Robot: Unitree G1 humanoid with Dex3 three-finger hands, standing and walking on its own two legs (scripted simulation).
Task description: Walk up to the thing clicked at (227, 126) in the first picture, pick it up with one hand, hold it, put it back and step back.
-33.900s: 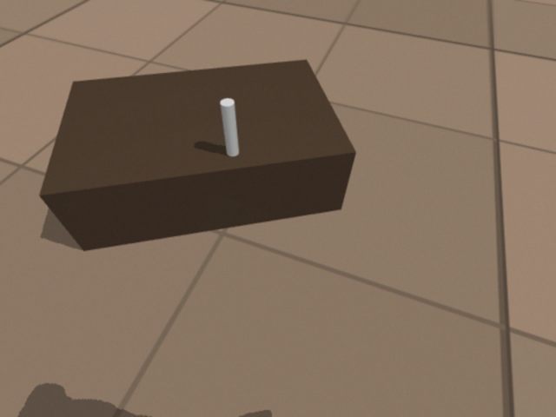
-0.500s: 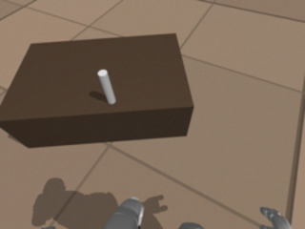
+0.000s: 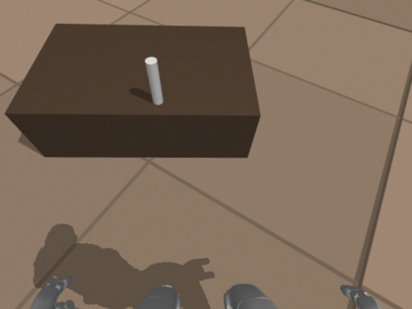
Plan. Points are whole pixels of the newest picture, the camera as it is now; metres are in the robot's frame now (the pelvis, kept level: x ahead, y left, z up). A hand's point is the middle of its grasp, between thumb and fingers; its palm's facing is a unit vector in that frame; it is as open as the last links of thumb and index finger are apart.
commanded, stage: step back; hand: left
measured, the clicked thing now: (154, 82) +0.96 +0.25 -0.29
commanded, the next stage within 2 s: stand in 1.30 s
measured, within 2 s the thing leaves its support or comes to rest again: neither
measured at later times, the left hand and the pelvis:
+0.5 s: hand out of the picture -0.09 +0.29 -0.14, palm faces +0.07 -0.90 -0.43, open 7.4 cm; pelvis -0.13 +0.00 +0.00, yaw +3 degrees
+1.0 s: hand out of the picture -0.05 +0.28 -0.15, palm faces +0.03 -0.93 -0.36, open 7.4 cm; pelvis -0.11 +0.01 +0.00, yaw +2 degrees
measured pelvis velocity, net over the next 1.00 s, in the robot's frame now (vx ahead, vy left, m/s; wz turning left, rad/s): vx -0.11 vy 0.01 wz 0.03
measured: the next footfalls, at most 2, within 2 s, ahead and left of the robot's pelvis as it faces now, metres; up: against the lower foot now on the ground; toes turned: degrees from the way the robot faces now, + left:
right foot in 0.08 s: -0.06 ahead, -0.12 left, +0.00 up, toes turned +2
left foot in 0.42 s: -0.06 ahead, +0.14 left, +0.00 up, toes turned +3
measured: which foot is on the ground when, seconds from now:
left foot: down 0.00-0.10, up 0.12-0.40, down 0.42-1.00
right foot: up 0.00-0.06, down 0.08-1.00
